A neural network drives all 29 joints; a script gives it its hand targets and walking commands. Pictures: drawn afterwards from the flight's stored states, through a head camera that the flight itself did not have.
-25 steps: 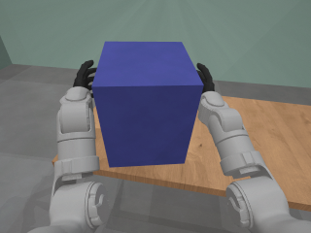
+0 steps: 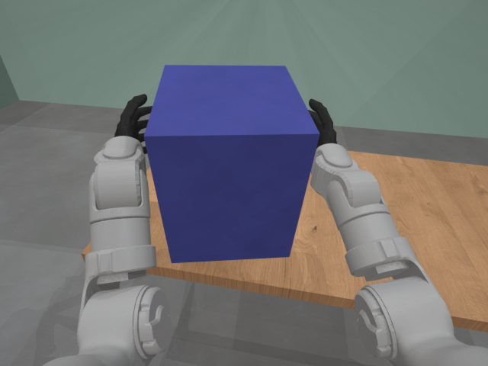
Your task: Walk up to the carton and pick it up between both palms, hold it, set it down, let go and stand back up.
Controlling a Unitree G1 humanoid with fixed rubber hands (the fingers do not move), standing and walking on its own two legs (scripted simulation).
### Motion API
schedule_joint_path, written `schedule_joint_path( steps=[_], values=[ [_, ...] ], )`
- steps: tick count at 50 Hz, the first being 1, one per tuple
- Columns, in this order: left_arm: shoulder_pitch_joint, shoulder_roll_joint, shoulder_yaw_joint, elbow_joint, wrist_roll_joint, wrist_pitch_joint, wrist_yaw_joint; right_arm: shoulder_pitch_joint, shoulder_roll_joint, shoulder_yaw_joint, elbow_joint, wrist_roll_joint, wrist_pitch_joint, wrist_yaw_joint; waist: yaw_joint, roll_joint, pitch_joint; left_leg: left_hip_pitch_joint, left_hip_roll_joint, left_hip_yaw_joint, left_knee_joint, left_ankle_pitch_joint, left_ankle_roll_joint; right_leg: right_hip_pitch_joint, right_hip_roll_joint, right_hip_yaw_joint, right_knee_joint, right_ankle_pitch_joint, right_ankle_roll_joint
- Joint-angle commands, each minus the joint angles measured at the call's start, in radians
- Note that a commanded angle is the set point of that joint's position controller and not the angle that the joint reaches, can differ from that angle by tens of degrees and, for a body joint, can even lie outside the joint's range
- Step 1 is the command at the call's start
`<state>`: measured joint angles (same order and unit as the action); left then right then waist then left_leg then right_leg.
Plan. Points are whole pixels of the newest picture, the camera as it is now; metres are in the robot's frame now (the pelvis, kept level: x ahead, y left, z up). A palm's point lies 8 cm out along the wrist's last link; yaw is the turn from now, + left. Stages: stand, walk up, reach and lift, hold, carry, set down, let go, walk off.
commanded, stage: hold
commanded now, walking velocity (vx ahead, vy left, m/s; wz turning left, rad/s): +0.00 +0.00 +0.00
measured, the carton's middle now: (228, 163) +0.39 -0.01 +0.21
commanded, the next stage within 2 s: set down in 1.00 s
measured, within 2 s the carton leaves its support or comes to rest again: neither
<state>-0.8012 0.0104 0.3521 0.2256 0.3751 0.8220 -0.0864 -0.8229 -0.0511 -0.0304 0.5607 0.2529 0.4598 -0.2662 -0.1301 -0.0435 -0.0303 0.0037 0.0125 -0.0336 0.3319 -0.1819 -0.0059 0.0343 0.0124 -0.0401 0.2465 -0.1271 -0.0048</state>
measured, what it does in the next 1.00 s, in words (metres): stands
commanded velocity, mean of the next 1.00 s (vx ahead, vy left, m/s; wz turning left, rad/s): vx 0.00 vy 0.00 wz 0.00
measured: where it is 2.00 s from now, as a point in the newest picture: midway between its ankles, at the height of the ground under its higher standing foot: outside the picture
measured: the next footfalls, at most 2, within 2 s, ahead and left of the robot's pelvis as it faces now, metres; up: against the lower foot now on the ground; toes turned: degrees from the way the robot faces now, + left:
none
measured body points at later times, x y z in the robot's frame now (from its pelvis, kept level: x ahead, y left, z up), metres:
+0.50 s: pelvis +0.00 +0.00 +0.00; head -0.07 +0.03 +0.44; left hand +0.39 +0.14 +0.26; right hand +0.37 -0.15 +0.25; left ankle +0.01 +0.12 -0.75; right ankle +0.02 -0.12 -0.75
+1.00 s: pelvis +0.00 +0.00 +0.00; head -0.07 +0.03 +0.44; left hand +0.39 +0.14 +0.26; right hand +0.37 -0.15 +0.25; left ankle +0.01 +0.12 -0.75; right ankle +0.02 -0.12 -0.75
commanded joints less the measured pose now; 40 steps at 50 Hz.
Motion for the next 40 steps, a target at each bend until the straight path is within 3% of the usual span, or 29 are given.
schedule_joint_path(
  steps=[1,40],
  values=[
    [-0.625,-0.589,-0.422,-0.045,-0.174,-0.055,-0.131,-0.801,0.597,0.328,-0.295,0.113,-0.048,0.108,-0.007,0.063,-0.285,-0.016,-0.058,0.058,-0.046,0.182,-0.014,0.135,0.059,-0.027,0.007,0.159,0.043],
    [-0.624,-0.589,-0.423,-0.044,-0.173,-0.055,-0.131,-0.801,0.596,0.327,-0.297,0.113,-0.049,0.108,-0.008,0.062,-0.286,-0.013,-0.057,0.058,-0.046,0.181,-0.013,0.131,0.059,-0.026,0.006,0.16,0.044]
  ],
)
